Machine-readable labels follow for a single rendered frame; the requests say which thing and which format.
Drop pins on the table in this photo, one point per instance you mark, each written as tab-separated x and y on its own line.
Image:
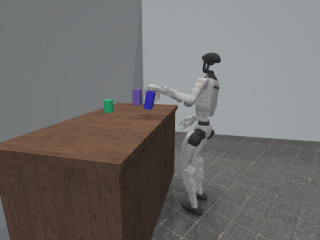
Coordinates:
97	176

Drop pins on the sponge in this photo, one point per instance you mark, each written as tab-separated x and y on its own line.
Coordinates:
149	100

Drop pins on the right robot forearm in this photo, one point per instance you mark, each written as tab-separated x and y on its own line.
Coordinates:
194	117

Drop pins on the left robot forearm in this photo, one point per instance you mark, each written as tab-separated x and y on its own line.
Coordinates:
179	97

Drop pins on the robot left upper arm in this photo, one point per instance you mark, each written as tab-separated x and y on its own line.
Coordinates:
200	84

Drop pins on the robot right hand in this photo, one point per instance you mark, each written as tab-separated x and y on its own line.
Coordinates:
187	122

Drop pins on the robot left shin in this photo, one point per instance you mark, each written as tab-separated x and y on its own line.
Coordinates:
190	184

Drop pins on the robot left foot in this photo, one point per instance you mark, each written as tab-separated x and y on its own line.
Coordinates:
187	205

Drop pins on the robot left hand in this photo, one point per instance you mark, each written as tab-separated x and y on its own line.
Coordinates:
153	88

